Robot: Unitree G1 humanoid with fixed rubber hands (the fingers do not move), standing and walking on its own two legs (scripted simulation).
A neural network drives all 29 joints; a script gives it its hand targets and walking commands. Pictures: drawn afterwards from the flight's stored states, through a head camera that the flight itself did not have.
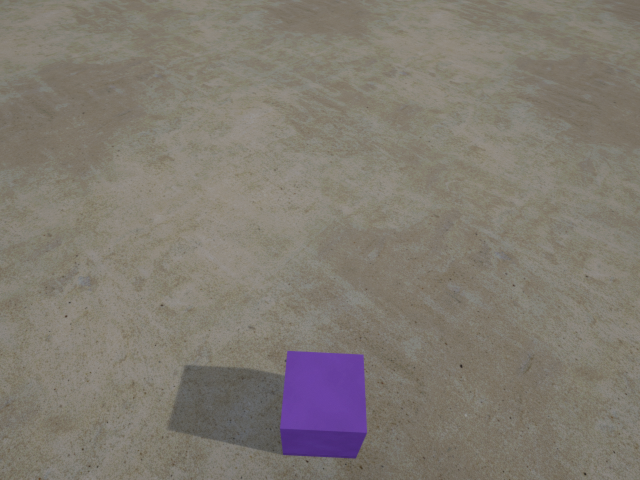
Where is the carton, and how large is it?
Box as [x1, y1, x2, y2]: [280, 351, 366, 458]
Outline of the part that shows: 287,351 280,423 283,454 355,458 366,433 363,355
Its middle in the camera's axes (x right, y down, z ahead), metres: +0.01 +0.47 +1.09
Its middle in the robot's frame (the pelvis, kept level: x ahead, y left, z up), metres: +0.43 -0.03 -0.66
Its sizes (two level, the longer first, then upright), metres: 0.210 0.200 0.250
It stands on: the floor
